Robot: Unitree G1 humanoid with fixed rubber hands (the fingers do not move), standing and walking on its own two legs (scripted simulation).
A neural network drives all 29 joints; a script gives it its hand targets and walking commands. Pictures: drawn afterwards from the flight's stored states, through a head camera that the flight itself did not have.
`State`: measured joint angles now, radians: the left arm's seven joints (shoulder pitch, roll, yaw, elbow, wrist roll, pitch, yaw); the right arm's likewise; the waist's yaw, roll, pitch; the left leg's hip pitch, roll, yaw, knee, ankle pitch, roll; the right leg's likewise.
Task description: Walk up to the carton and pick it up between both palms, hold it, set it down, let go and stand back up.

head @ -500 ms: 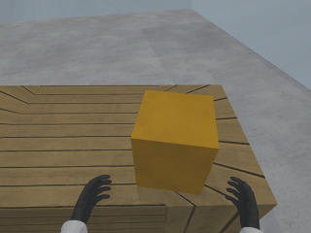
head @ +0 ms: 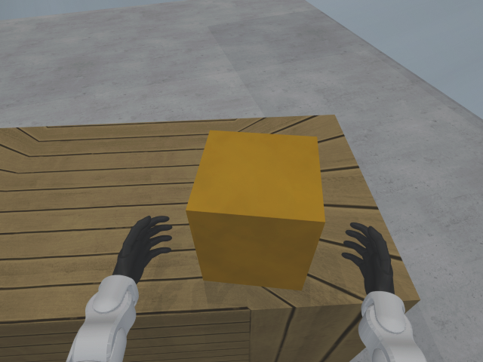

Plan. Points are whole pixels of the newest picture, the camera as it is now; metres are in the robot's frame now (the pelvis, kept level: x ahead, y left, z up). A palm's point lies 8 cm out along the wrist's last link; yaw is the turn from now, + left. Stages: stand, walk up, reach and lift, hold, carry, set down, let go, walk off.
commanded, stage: reach and lift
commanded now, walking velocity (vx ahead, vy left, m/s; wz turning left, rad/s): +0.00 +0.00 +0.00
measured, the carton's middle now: (257, 212) +0.40 -0.01 -0.01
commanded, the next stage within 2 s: none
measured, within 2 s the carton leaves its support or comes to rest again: neither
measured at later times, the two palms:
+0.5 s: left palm (145, 208) +0.34 +0.18 +0.09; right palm (370, 229) +0.30 -0.18 +0.08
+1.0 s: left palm (153, 158) +0.41 +0.17 +0.14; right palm (367, 181) +0.36 -0.18 +0.12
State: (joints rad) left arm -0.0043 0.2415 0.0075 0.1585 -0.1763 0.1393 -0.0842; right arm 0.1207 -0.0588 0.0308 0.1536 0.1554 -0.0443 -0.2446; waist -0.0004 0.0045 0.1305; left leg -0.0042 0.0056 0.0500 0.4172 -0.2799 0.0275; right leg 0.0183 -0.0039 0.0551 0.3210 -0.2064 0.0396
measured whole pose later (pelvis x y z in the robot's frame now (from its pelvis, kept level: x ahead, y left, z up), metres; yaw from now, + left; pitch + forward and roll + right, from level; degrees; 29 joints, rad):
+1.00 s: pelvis -0.02 +0.00 +0.00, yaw +1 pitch +0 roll -2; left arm -0.78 0.31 0.04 0.64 -0.17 0.34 -0.04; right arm -0.64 -0.11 -0.04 0.57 0.29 0.18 -0.28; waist -0.09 -0.01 0.04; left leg -0.22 0.01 0.03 0.45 -0.24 0.03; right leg -0.16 0.00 0.04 0.30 -0.15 0.04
